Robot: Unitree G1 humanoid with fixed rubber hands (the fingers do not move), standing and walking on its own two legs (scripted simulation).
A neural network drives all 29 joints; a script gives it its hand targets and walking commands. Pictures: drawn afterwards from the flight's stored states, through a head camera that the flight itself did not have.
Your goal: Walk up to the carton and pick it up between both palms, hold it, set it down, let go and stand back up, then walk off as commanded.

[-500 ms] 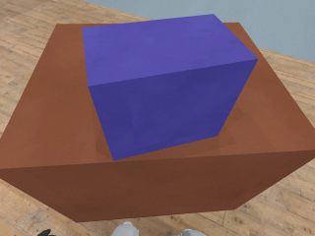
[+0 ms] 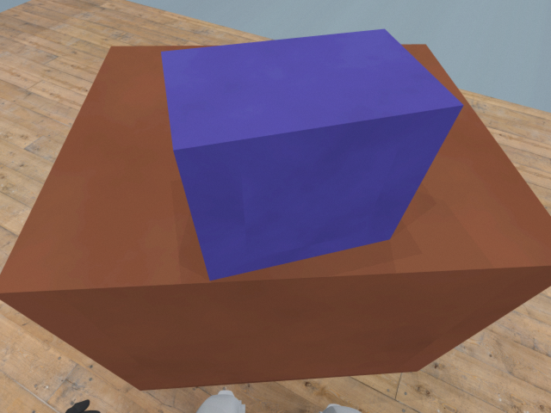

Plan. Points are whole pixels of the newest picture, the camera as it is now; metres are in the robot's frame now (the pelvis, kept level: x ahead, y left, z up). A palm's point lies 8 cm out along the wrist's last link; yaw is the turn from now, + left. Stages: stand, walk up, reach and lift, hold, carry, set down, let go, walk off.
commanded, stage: walk up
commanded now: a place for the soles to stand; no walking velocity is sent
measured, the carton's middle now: (293, 160) +0.44 +0.00 +0.14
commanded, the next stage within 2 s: reach and lift in 1.04 s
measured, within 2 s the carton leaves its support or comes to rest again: neither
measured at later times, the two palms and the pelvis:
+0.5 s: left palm out of the picture +0.09 +0.33 -0.11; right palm out of the picture +0.12 -0.30 -0.07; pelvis +0.02 +0.01 +0.00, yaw +3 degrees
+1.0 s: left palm out of the picture +0.07 +0.34 -0.09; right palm out of the picture +0.14 -0.30 -0.09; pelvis +0.02 +0.01 +0.00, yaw +4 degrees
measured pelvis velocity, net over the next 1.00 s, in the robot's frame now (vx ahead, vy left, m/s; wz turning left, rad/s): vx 0.02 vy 0.01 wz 0.08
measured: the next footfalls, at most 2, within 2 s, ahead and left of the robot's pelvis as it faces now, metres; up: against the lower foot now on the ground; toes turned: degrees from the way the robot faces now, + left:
none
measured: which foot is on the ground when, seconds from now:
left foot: down 0.00-1.00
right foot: down 0.00-1.00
